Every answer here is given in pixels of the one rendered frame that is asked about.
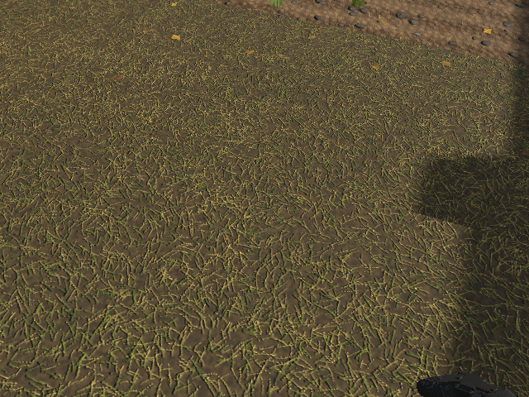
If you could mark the robot right hand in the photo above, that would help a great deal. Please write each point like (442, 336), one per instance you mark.
(461, 385)

